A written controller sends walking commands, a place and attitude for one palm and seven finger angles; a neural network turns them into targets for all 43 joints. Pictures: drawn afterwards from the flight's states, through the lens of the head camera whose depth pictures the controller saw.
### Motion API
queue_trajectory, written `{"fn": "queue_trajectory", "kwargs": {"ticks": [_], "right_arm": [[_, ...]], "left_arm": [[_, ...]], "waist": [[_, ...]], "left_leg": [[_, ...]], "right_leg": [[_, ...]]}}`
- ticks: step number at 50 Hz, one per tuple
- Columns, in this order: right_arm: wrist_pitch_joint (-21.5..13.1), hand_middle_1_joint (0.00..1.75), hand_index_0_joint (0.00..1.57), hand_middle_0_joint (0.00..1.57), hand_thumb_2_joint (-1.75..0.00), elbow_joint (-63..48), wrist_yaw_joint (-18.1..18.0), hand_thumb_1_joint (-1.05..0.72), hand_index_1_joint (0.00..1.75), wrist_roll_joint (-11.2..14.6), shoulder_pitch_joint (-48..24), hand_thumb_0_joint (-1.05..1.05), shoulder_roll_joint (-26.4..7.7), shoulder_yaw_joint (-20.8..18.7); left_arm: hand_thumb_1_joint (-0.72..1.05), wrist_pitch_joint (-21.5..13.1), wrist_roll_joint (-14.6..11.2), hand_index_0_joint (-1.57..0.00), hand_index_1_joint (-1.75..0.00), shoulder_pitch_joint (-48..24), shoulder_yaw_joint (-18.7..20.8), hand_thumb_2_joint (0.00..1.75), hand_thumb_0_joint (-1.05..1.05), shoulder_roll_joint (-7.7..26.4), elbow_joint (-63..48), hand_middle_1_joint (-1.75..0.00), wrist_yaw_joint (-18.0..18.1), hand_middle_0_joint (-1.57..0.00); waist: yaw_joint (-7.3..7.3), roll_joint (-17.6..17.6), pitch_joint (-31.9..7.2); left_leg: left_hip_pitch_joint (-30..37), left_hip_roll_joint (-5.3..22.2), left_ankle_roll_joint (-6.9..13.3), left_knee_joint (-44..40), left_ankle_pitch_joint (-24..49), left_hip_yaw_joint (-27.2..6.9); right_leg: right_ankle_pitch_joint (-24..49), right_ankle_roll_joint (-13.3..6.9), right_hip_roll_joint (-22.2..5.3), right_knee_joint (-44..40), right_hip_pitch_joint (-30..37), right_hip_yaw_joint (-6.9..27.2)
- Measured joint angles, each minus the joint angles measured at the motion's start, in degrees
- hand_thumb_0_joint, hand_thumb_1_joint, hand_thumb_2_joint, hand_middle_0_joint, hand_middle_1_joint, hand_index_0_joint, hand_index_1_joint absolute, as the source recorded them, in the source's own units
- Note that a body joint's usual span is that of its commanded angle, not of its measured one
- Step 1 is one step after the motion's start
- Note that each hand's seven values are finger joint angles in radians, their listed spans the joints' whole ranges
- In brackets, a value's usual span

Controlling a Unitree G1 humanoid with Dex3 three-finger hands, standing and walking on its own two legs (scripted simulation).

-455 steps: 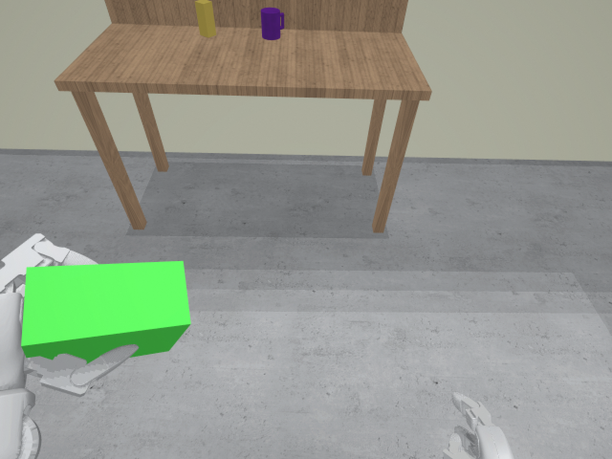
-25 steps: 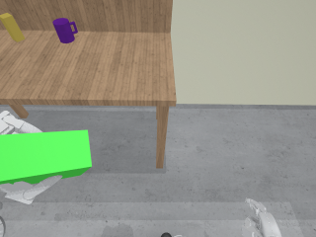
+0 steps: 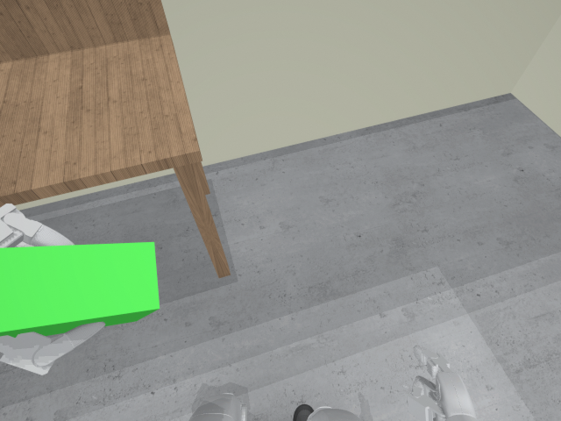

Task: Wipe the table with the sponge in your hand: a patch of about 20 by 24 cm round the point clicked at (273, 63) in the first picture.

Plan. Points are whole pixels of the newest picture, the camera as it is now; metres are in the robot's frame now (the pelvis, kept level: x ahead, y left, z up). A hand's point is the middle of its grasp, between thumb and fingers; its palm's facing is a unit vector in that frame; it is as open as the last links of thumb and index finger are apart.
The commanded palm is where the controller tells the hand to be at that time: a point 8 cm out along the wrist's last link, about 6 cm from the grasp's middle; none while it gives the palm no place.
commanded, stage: take the last steps up to it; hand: left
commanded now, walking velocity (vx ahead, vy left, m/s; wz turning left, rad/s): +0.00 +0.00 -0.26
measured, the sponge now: (101, 289) +0.23 +0.19 +0.14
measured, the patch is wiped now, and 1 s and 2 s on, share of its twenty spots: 0.00 0.00 0.00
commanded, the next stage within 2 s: come to a stop and stand still in 1.38 s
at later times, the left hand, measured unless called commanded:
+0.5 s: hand (38, 319) +0.19 +0.22 +0.17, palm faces +0.39 -0.81 -0.43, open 10.2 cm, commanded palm +0.13 +0.27 +0.18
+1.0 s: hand (4, 248) +0.26 +0.28 +0.18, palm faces +0.36 -0.81 -0.45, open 10.2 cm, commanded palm +0.20 +0.33 +0.18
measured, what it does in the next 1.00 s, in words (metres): steps on the spot: left foot, then right foot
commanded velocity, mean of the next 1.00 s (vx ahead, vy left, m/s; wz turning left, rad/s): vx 0.26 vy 0.14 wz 0.01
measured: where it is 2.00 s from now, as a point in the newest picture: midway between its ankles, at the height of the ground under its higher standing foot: outside the picture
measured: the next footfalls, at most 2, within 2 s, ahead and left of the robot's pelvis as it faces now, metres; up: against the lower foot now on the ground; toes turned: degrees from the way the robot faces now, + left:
left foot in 0.18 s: -0.01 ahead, +0.13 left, +0.00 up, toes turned +2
right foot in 0.40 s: +0.03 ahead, -0.10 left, +0.00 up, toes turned -8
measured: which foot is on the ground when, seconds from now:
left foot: up 0.00-0.16, down 0.18-0.42, up 0.44-0.78, down 0.80-1.00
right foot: down 0.00-0.22, up 0.24-0.38, down 0.40-0.80, up 0.82-1.00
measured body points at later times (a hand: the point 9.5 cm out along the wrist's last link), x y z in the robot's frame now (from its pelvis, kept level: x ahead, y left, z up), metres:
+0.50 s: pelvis -0.03 -0.01 -0.01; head -0.03 -0.03 +0.44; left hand +0.17 +0.26 +0.19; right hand +0.12 -0.23 -0.12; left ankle -0.05 +0.11 -0.69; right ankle -0.01 -0.10 -0.73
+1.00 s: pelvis +0.03 +0.05 +0.00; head +0.07 +0.04 +0.45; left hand +0.24 +0.32 +0.20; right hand +0.20 -0.17 -0.10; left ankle +0.04 +0.16 -0.73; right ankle +0.03 -0.05 -0.70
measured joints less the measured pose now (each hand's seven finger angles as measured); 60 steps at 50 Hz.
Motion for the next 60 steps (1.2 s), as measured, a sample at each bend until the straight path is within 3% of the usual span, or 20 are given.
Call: {"fn": "queue_trajectory", "kwargs": {"ticks": [4,9,12,16,19,21,24,26,28,33,40,43,46,49,52,53,54,57,60], "right_arm": [[0.0,0.3,0.2,0.2,-0.9,-0.1,-0.7,-0.9,0.3,0.1,1.3,0.01,-1.8,-1.1],[-0.4,0.3,0.2,0.2,-0.9,-0.5,-1.1,-0.9,0.3,0.1,2.7,0.01,-3.4,-1.7],[-1.1,0.3,0.2,0.2,-0.9,-0.5,-1.8,-0.9,0.3,-0.2,3.5,0.01,-2.8,-1.6],[-3.4,0.3,0.2,0.2,-0.9,0.1,-2.0,-0.9,0.3,-0.3,5.4,0.01,-0.9,-0.9],[-4.7,0.3,0.2,0.2,-0.9,1.3,-1.9,-0.9,0.3,-0.3,6.3,0.01,0.4,0.2],[-5.1,0.3,0.2,0.2,-0.9,2.0,-1.8,-0.9,0.3,-0.4,6.1,0.01,1.0,0.8],[-4.3,0.3,0.2,0.2,-0.9,4.7,-1.4,-0.9,0.3,-0.2,4.3,0.01,1.2,0.7],[-3.4,0.3,0.2,0.2,-0.9,5.6,-1.0,-0.9,0.3,-0.2,3.5,0.01,1.1,0.7],[-2.7,0.3,0.2,0.2,-0.9,5.6,-0.8,-0.9,0.3,-0.3,3.1,0.01,0.9,0.7],[-2.9,0.3,0.2,0.2,-0.9,3.7,-1.2,-0.9,0.3,-0.6,3.6,0.01,0.0,-0.3],[-4.6,0.3,0.2,0.2,-0.9,1.8,-2.4,-0.9,0.3,-0.6,5.0,0.01,-2.9,-2.3],[-5.1,0.3,0.2,0.2,-0.9,2.0,-2.9,-0.9,0.3,-0.3,3.0,0.01,-1.2,-2.8],[-6.0,0.3,0.2,0.2,-0.9,2.3,-2.3,-0.9,0.3,0.0,1.9,0.01,1.2,-1.7],[-7.3,0.3,0.2,0.2,-0.9,2.1,-1.7,-0.9,0.3,0.0,1.9,0.01,3.1,-0.2],[-7.8,0.3,0.2,0.2,-0.9,2.0,-1.5,-0.9,0.3,-0.2,2.6,0.01,4.1,1.0],[-7.7,0.3,0.2,0.2,-0.9,1.9,-1.6,-0.9,0.3,-0.2,2.9,0.01,4.2,1.4],[-7.5,0.3,0.2,0.2,-0.9,1.9,-1.6,-0.9,0.3,-0.3,3.1,0.01,4.1,1.5],[-5.6,0.3,0.2,0.2,-0.9,4.1,-1.1,-0.9,0.3,-0.1,2.2,0.01,2.7,1.1],[-4.0,0.3,0.2,0.2,-0.9,5.7,-0.7,-0.9,0.3,-0.2,1.4,0.01,1.1,0.7]], "left_arm": [[-0.51,0.0,0.0,-0.74,-1.34,0.0,0.5,1.01,0.0,0.8,0.3,-1.33,0.2,-0.77],[-0.51,0.8,0.8,-0.74,-1.34,-1.8,-0.9,1.01,0.0,-0.7,1.2,-1.33,0.5,-0.77],[-0.51,0.7,1.7,-0.74,-1.34,-2.8,-2.3,1.01,0.0,-1.6,2.2,-1.33,0.5,-0.77],[-0.51,0.2,2.7,-0.74,-1.34,-1.9,-2.3,1.01,0.0,-1.8,4.5,-1.33,0.3,-0.77],[-0.51,0.4,2.8,-0.74,-1.34,-1.9,-2.1,1.01,0.0,-2.2,6.5,-1.33,0.5,-0.77],[-0.51,0.2,3.1,-0.74,-1.34,-3.5,-2.1,1.01,0.0,-2.6,7.7,-1.33,0.6,-0.77],[-0.51,-0.2,3.0,-0.74,-1.34,-8.2,-3.8,1.01,0.0,-4.1,10.2,-1.33,0.2,-0.77],[-0.51,-0.6,2.6,-0.74,-1.34,-8.7,-4.5,1.01,0.0,-5.1,10.5,-1.33,-0.3,-0.77],[-0.51,-1.4,2.4,-0.74,-1.34,-7.0,-4.4,1.01,0.0,-5.3,9.5,-1.33,-0.6,-0.77],[-0.51,-2.7,2.4,-0.74,-1.34,-2.0,-3.0,1.01,0.0,-3.0,5.7,-1.33,-0.6,-0.77],[-0.51,-2.1,2.3,-0.74,-1.34,-2.7,-1.9,1.01,0.0,-2.8,2.9,-1.33,1.1,-0.77],[-0.51,-2.1,2.3,-0.74,-1.34,-6.4,-1.2,1.01,0.0,-2.6,4.9,-1.33,1.5,-0.77],[-0.51,-1.3,2.4,-0.74,-1.34,-7.6,-1.1,1.01,0.0,-2.6,6.6,-1.33,1.2,-0.77],[-0.51,-1.3,2.1,-0.74,-1.34,-6.0,-1.6,1.01,0.0,-2.7,4.9,-1.33,0.9,-0.77],[-0.51,-1.7,1.8,-0.74,-1.34,-3.9,-1.8,1.01,0.0,-2.0,3.2,-1.33,0.6,-0.77],[-0.51,-1.8,1.8,-0.74,-1.34,-3.4,-1.7,1.01,0.0,-1.4,3.0,-1.33,0.5,-0.77],[-0.51,-1.9,1.9,-0.74,-1.34,-3.4,-1.6,1.01,0.0,-1.0,3.0,-1.33,0.4,-0.77],[-0.51,-2.1,1.8,-0.74,-1.34,-5.3,-2.1,1.01,0.0,-1.8,5.7,-1.33,-0.2,-0.77],[-0.51,-2.3,1.6,-0.74,-1.34,-5.8,-2.0,1.01,0.0,-3.8,8.3,-1.33,-0.4,-0.77]], "waist": [[0.51,-1.3,-2.4],[0.61,-1.6,-5.2],[0.82,-1.8,-5.5],[0.56,0.4,-7.6],[1.47,2.0,-8.8],[2.18,2.8,-8.6],[1.98,3.7,-6.7],[1.92,3.2,-5.9],[1.43,2.4,-5.4],[1.13,-0.2,-4.1],[2.63,-0.3,-4.1],[2.65,-1.6,-3.1],[1.71,-1.2,-3.6],[1.46,-0.3,-4.0],[1.65,0.9,-4.3],[1.73,1.2,-4.4],[1.8,1.8,-4.5],[2.21,3.3,-3.9],[2.28,2.8,-3.3]], "left_leg": [[3.4,-1.2,1.2,-10.1,-0.7,0.5],[11.4,-1.5,3.6,-26.6,0.9,0.7],[13.4,-1.3,4.8,-30.5,8.5,0.9],[13.5,0.0,4.6,-29.3,8.1,0.0],[12.9,1.0,3.4,-26.9,6.6,0.0],[11.2,1.5,2.9,-22.8,4.4,0.0],[5.2,0.8,3.5,-8.6,0.7,-0.9],[0.7,0.2,3.2,0.5,2.1,-0.7],[-2.5,0.5,2.9,3.5,4.7,0.0],[-2.5,2.2,3.1,-9.3,8.0,2.7],[8.3,1.6,4.8,-29.7,11.4,6.0],[7.8,0.8,4.8,-25.6,11.8,7.1],[8.3,0.8,5.4,-25.6,10.1,6.9],[9.2,0.9,5.1,-26.9,10.0,7.1],[9.8,1.1,4.7,-26.4,8.7,7.2],[9.5,1.0,4.5,-25.2,7.8,7.1],[8.9,1.1,4.3,-23.1,6.4,6.7],[3.4,0.4,4.0,-7.4,1.0,3.5],[-2.7,-0.3,2.8,6.1,2.9,1.5]], "right_leg": [[2.6,-0.2,0.5,-2.7,-0.7,1.2],[4.5,0.3,1.2,-4.0,-1.8,1.2],[-4.1,2.8,1.0,1.0,-2.7,0.7],[-13.4,5.6,-1.0,15.5,-3.8,-2.4],[-15.2,6.4,-3.2,9.6,1.4,-5.0],[-9.3,5.2,-3.8,3.7,4.4,-6.0],[-8.0,2.6,-4.2,5.9,4.2,-7.5],[-8.2,2.4,-4.7,4.6,4.9,-7.5],[-7.0,2.8,-5.3,2.3,5.6,-7.2],[-5.0,3.8,-7.5,-1.8,6.7,-6.1],[-9.7,7.0,-9.6,4.1,6.3,-5.0],[-19.1,6.7,-9.8,19.7,1.1,-2.6],[-20.4,7.0,-8.8,29.5,-3.7,-3.7],[-18.4,7.4,-8.6,25.5,-4.6,-5.9],[-15.8,7.4,-7.8,14.7,-1.6,-8.1],[-14.1,7.2,-7.5,10.2,0.1,-8.7],[-10.1,5.8,-7.1,7.0,1.4,-9.0],[-10.0,2.8,-7.2,8.9,1.9,-9.7],[-10.4,3.5,-8.0,6.2,4.0,-9.2]]}}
